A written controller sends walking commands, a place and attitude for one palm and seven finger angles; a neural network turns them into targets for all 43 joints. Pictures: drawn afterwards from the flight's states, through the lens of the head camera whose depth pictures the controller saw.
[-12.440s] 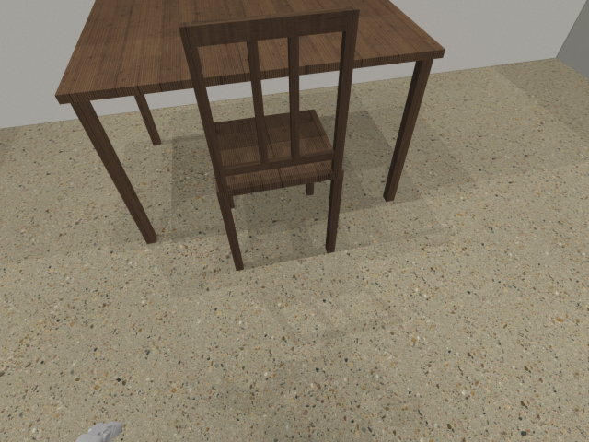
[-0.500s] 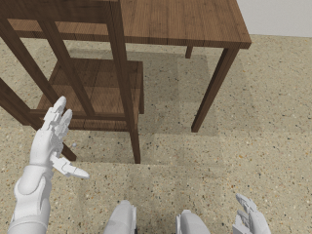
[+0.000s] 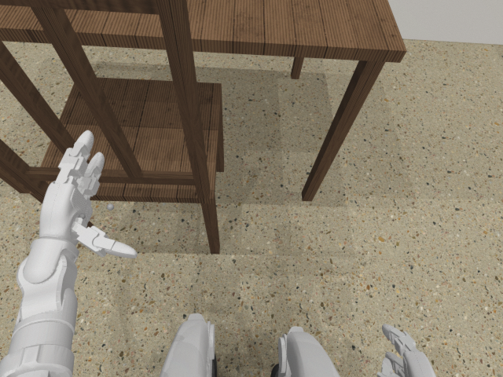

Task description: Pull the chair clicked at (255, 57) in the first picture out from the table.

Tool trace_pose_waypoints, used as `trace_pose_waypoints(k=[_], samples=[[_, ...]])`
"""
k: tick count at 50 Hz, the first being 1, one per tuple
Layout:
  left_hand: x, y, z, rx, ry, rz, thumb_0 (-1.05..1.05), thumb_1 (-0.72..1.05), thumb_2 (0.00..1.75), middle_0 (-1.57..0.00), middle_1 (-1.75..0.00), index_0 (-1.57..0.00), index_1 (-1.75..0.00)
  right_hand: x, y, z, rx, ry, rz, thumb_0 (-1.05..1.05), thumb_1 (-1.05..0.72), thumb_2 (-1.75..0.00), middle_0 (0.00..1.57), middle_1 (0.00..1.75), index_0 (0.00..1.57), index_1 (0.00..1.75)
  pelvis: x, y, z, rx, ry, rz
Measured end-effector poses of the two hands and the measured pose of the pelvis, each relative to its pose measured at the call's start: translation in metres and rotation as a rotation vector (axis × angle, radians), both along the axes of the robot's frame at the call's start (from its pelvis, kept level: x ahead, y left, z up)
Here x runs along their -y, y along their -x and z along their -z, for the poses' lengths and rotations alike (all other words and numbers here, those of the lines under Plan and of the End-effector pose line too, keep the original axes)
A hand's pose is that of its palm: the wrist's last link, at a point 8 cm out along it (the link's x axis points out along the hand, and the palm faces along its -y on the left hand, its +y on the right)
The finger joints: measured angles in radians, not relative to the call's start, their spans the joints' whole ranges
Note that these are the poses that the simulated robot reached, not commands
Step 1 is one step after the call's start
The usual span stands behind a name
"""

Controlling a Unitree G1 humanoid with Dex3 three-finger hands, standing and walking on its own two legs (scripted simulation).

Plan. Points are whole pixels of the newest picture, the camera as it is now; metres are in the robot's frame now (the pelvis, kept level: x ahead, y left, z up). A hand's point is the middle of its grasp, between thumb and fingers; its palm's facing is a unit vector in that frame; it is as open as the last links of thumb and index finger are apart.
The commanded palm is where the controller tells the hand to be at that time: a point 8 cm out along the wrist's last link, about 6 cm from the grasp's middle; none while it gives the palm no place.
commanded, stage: aim the fingers beside a spindle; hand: left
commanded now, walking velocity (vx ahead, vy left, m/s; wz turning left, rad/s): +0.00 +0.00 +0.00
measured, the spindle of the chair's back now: (41, 112) +0.50 +0.35 +0.06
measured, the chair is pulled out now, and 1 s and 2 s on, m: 0.00 0.00 0.00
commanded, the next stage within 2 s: push the fingers through the gap in 0.60 s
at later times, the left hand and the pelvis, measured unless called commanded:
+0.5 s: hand (111, 205) +0.37 +0.22 +0.02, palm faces -0.02 -1.00 -0.04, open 16.9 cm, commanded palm +0.34 +0.27 +0.03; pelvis +0.00 +0.00 +0.00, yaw +0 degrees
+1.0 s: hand (113, 192) +0.39 +0.22 +0.02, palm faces -0.02 -1.00 -0.05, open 17.0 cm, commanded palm +0.37 +0.27 +0.03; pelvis +0.00 +0.00 +0.00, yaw +0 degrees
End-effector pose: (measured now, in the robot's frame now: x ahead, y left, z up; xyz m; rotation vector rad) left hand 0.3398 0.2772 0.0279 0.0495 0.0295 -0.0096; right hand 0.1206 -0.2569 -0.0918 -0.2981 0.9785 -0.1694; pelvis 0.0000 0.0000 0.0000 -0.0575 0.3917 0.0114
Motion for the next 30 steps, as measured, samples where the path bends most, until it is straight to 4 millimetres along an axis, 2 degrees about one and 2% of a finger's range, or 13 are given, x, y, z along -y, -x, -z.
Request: trace_pose_waypoints(k=[10, 23, 30], samples=[[-0.0007, 0.0019, 0.0032, -0.012, 0.001, 0.004, -0.01, -0.50, 0.30, -0.06, -0.08, -0.06, -0.08, -0.0003, 0.0069, 0.0028, -0.024, -0.011, 0.016, 0.01, -0.90, -0.90, 0.20, 0.30, 0.20, 0.30, -0.0004, 0.0000, 0.0006, -0.005, 0.000, 0.004], [-0.0011, -0.0058, 0.0051, -0.002, 0.008, 0.006, -0.01, -0.50, 0.30, -0.06, -0.08, -0.06, -0.08, 0.0009, 0.0029, 0.0039, -0.028, 0.003, 0.009, 0.01, -0.90, -0.90, 0.20, 0.30, 0.20, 0.30, 0.0002, 0.0010, 0.0027, -0.010, 0.005, 0.000], [-0.0029, -0.0036, 0.0050, -0.012, 0.003, -0.002, -0.01, -0.50, 0.30, -0.06, -0.08, -0.06, -0.08, 0.0001, 0.0002, 0.0011, -0.019, -0.001, 0.012, 0.01, -0.90, -0.90, 0.20, 0.30, 0.20, 0.30, -0.0003, -0.0012, 0.0009, -0.011, 0.004, 0.002]])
